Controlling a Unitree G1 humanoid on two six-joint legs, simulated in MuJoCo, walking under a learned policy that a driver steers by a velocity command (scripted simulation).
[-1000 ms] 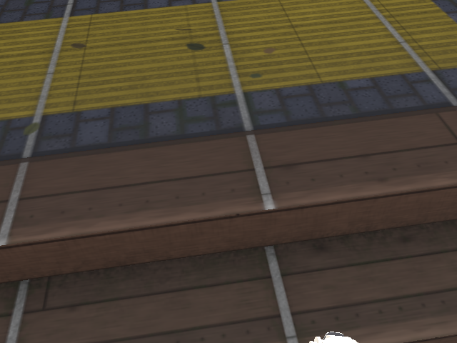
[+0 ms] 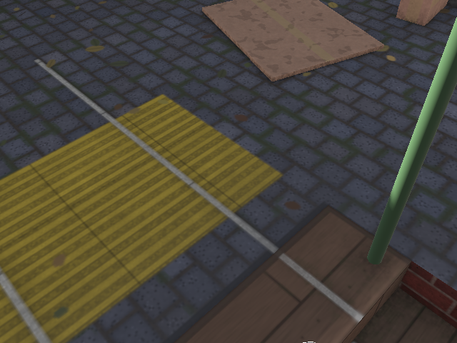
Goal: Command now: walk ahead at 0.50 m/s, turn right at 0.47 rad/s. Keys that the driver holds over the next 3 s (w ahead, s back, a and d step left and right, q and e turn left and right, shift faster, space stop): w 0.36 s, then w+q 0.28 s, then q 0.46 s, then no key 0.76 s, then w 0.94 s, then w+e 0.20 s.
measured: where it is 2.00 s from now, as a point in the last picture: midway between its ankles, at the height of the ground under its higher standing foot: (259, 275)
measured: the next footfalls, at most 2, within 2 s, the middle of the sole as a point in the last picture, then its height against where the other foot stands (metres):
right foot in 0.28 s outside the picture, level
left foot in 0.64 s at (230, 308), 0.15 m higher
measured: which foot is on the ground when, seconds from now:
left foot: down 0.00-0.28, up 0.30-0.62, down 0.64-1.00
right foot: up 0.00-0.26, down 0.28-0.70, up 0.72-1.00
